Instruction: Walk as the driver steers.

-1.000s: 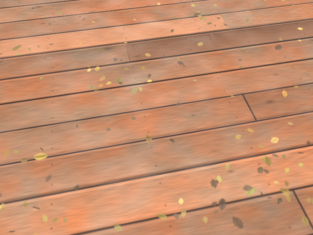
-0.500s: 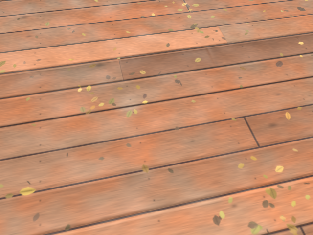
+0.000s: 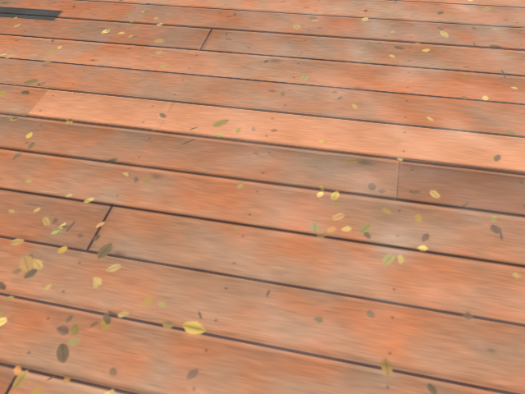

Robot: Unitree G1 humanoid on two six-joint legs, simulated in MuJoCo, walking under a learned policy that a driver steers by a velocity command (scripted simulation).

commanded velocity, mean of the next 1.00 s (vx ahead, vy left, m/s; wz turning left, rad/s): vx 0.49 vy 0.00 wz -0.24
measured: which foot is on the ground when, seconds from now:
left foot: up 0.00-0.10, down 0.12-0.66, up 0.68-1.00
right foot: down 0.00-0.14, up 0.16-0.64, down 0.66-1.00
